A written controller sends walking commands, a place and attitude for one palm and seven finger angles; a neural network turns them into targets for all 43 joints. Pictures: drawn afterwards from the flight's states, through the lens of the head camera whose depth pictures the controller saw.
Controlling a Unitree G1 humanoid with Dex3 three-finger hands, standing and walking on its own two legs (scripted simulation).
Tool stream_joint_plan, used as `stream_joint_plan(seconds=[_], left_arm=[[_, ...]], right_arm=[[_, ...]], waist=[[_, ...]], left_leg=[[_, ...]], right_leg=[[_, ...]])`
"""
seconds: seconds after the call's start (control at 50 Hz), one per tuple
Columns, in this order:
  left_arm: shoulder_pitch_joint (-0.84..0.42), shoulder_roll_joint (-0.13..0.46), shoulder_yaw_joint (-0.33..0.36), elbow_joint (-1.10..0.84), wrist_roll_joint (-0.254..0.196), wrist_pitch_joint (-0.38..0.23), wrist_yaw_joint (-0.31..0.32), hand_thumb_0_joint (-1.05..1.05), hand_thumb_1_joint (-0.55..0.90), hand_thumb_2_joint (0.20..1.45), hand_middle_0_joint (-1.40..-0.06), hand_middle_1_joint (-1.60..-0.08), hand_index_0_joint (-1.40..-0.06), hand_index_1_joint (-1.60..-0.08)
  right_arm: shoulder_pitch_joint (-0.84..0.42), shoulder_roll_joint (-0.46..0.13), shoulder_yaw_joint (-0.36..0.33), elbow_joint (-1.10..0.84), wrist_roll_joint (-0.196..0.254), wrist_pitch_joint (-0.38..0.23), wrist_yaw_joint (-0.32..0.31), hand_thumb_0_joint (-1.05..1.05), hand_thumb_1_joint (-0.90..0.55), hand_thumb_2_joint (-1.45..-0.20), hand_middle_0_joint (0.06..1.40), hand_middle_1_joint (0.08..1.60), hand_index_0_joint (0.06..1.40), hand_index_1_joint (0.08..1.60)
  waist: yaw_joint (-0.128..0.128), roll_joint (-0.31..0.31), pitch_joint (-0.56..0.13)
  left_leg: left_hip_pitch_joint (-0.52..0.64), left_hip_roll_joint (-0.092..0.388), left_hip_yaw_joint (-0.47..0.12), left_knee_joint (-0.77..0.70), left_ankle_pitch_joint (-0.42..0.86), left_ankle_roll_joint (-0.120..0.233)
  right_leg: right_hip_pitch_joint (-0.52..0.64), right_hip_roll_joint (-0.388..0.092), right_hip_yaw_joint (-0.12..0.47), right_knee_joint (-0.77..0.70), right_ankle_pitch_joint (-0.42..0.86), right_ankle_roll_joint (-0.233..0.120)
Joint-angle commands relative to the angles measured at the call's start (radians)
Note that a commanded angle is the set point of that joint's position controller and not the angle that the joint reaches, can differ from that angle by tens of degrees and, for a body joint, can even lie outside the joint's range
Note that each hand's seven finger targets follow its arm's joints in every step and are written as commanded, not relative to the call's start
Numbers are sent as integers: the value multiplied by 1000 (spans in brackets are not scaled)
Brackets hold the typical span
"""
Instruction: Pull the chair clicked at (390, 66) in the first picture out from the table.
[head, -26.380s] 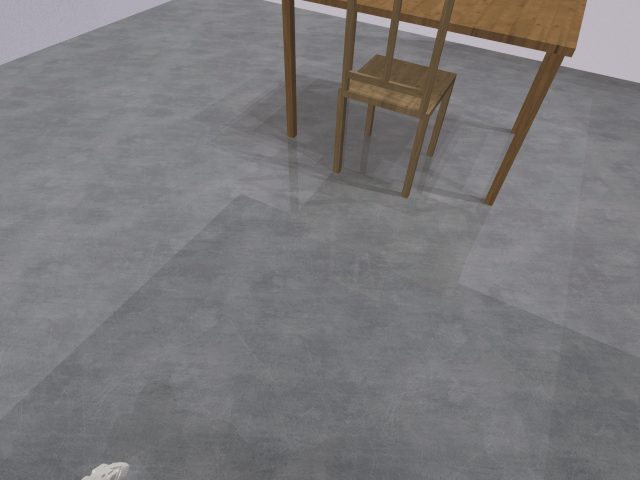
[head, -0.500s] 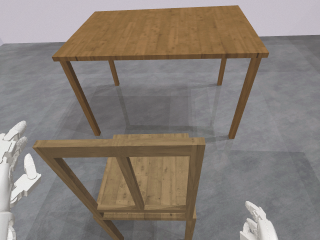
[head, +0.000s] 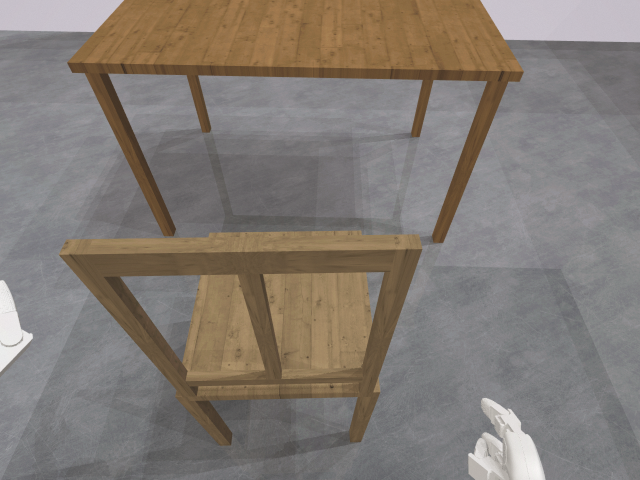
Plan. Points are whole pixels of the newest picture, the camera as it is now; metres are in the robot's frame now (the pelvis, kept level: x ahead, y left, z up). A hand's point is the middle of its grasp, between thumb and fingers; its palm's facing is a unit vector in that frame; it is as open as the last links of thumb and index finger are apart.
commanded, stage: step back with the hand held close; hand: left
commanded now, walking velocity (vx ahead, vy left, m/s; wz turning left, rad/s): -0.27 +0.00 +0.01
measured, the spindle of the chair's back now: (264, 333) +0.32 +0.11 -0.06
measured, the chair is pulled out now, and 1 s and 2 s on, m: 0.60 0.60 0.60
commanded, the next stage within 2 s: stop stepping back and stand still in 1.22 s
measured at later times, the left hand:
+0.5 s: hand out of the picture +0.15 +0.28 +0.17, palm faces +0.47 -0.70 -0.54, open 7.4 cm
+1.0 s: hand out of the picture +0.12 +0.24 +0.18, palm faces +0.42 -0.75 -0.51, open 7.4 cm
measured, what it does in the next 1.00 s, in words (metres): steps on the spot: right foot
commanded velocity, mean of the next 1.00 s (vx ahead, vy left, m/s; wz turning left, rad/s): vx -0.37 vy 0.00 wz -0.03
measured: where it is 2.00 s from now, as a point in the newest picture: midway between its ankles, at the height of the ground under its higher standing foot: outside the picture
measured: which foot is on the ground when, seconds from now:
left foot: down 0.00-1.00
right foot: down 0.00-0.74, up 0.76-0.94, down 0.96-1.00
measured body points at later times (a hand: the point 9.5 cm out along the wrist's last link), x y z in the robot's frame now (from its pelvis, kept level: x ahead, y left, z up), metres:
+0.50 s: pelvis -0.05 +0.00 -0.01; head -0.03 +0.01 +0.44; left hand +0.12 +0.31 +0.20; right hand +0.11 -0.24 -0.10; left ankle -0.01 +0.12 -0.73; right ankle +0.06 -0.14 -0.73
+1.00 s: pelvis -0.09 -0.02 +0.00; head -0.04 -0.01 +0.44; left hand +0.09 +0.28 +0.21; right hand +0.09 -0.23 -0.09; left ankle -0.04 +0.12 -0.73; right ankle -0.13 -0.16 -0.74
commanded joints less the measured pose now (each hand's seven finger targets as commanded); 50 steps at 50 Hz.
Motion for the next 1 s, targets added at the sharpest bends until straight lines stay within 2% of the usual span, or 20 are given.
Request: stream_joint_plan(seconds=[0.0, 0.08, 0.18, 0.24, 0.3, 0.36, 0.42, 0.48, 0.54, 0.58, 0.62, 0.66, 0.68, 0.7, 0.72, 0.74, 0.78, 0.84, 0.92, 0.98], left_arm=[[-27, 97, 92, -80, 1, -37, 25, 0, 900, 900, -200, -300, -200, -300], [-114, 103, 51, -112, 12, -29, 23, 0, 900, 900, -200, -300, -200, -300], [-145, 170, 94, -199, 21, -43, 38, 0, 900, 900, -200, -300, -200, -300], [-110, 189, 133, -249, 26, -67, 46, 0, 900, 900, -200, -300, -200, -300], [-40, 185, 154, -233, 21, -79, 45, 0, 900, 900, -200, -300, -200, -300], [-3, 158, 150, -214, 17, -92, 36, 0, 900, 900, -200, -300, -200, -300], [-15, 146, 164, -163, 28, -107, 34, 0, 900, 900, -200, -300, -200, -300], [-81, 128, 141, -138, 38, -119, 28, 0, 900, 900, -200, -300, -200, -300], [-127, 154, 126, -147, 26, -120, 28, 0, 900, 900, -200, -300, -200, -300], [-160, 167, 108, -172, 21, -104, 32, 0, 900, 900, -200, -300, -200, -300], [-134, 167, 116, -199, 21, -97, 34, 0, 900, 900, -200, -300, -200, -300], [-91, 180, 148, -232, 16, -108, 33, 0, 900, 900, -200, -300, -200, -300], [-62, 180, 156, -252, 17, -120, 32, 0, 900, 900, -200, -300, -200, -300], [-32, 203, 189, -259, 25, -133, 37, 0, 900, 900, -200, -300, -200, -300], [-24, 164, 176, -272, 32, -142, 36, 0, 900, 900, -200, -300, -200, -300], [-43, 171, 187, -283, 32, -145, 34, 0, 900, 900, -200, -300, -200, -300], [-45, 155, 179, -306, 10, -157, 28, 0, 900, 900, -200, -300, -200, -300], [-24, 127, 149, -264, 2, -158, 13, 0, 900, 900, -200, -300, -200, -300], [-44, 97, 91, -197, -1, -159, -14, 0, 900, 900, -200, -300, -200, -300], [-64, 165, 135, -179, 10, -175, -23, 0, 900, 900, -200, -300, -200, -300]], right_arm=[[-82, -130, -46, -134, -5, -59, -12, 0, -900, -900, 200, 300, 200, 300], [-56, -137, -35, -147, -10, -57, -3, 0, -900, -900, 200, 300, 200, 300], [-66, -141, -17, -161, -19, -65, -9, 0, -900, -900, 200, 300, 200, 300], [-65, -151, -19, -177, -18, -76, -16, 0, -900, -900, 200, 300, 200, 300], [-70, -151, -29, -176, -7, -88, -13, 0, -900, -900, 200, 300, 200, 300], [-60, -144, -34, -171, -15, -99, -5, 0, -900, -900, 200, 300, 200, 300], [-63, -145, -43, -159, -14, -112, -3, 0, -900, -900, 200, 300, 200, 300], [-37, -153, -51, -155, -6, -117, 1, 0, -900, -900, 200, 300, 200, 300], [-19, -139, -52, -126, -21, -120, 7, 0, -900, -900, 200, 300, 200, 300], [-17, -128, -44, -102, -31, -113, 19, 0, -900, -900, 200, 300, 200, 300], [-35, -117, -30, -99, -34, -100, 22, 0, -900, -900, 200, 300, 200, 300], [-50, -118, -22, -114, -31, -92, 15, 0, -900, -900, 200, 300, 200, 300], [-58, -131, -28, -120, -33, -93, 8, 0, -900, -900, 200, 300, 200, 300], [-82, -158, -41, -122, -35, -94, 0, 0, -900, -900, 200, 300, 200, 300], [-65, -140, -40, -132, -35, -103, 2, 0, -900, -900, 200, 300, 200, 300], [-59, -121, -50, -126, -37, -118, 5, 0, -900, -900, 200, 300, 200, 300], [-51, -124, -70, -116, -35, -138, 9, 0, -900, -900, 200, 300, 200, 300], [-15, -133, -81, -68, -25, -157, 24, 0, -900, -900, 200, 300, 200, 300], [-35, -140, -56, -51, -39, -177, 33, 0, -900, -900, 200, 300, 200, 300], [-55, -142, -49, -59, -39, -166, 31, 0, -900, -900, 200, 300, 200, 300]], waist=[[-9, 75, -126], [-16, -81, -73], [-9, -50, -94], [-8, 109, -120], [-8, 179, -155], [-2, 167, -183], [-5, 195, -118], [-10, 86, -52], [-15, -132, -70], [-14, -235, -126], [-13, -214, -193], [-16, -149, -196], [-13, -47, -171], [-13, 171, -147], [-24, 309, -166], [-38, 336, -193], [-31, 265, -159], [-13, 215, -211], [-18, 230, -197], [-12, 54, -205]], left_leg=[[-158, 133, -79, -123, 107, 35], [-146, 62, -53, -29, -123, 27], [-123, 66, -70, -36, -203, 40], [-271, 121, -135, -179, -268, 64], [-333, 149, -152, -194, -160, 68], [-343, 155, -144, -157, -35, 63], [-519, 194, -170, -217, -250, 85], [-588, 170, -150, -144, -392, 85], [-280, 32, -62, 144, -305, 30], [-107, -1, -16, 366, -201, 6], [-71, 7, -24, 319, -169, 15], [-65, 25, -41, 60, -144, 26], [-106, 84, -119, -102, -162, 54], [-173, 202, -259, -208, -127, 108], [-255, 307, -319, -246, -38, 149], [-316, 350, -314, -279, -2, 170], [-262, 335, -244, -195, 239, 170], [128, 291, -161, -46, 747, 116], [172, 274, -172, -7, 699, 77], [45, 195, -83, 73, 412, 23]], right_leg=[[189, -51, 87, -7, 144, -40], [38, -100, 167, -175, -142, -63], [-34, -103, 157, -224, -380, -61], [128, -32, 99, -91, -288, -30], [246, -7, 65, 27, -50, -25], [269, -10, 57, 85, 91, -23], [331, 7, 58, 166, 18, -19], [279, -5, 112, 144, -70, -31], [-53, -142, 310, -192, -292, -106], [-167, -254, 347, -321, -405, -164], [-89, -253, 284, -276, -236, -166], [-30, -182, 190, -178, -187, -110], [-18, -115, 158, -88, -202, -71], [-7, -27, 106, 85, -189, -31], [43, 42, 39, 315, -170, -8], [50, 54, 63, 511, -280, -7], [-17, 55, 97, 544, -325, -20], [-115, 32, 38, 212, -241, -27], [0, 26, 24, -108, -29, -35], [123, -28, 25, -162, 328, -38]])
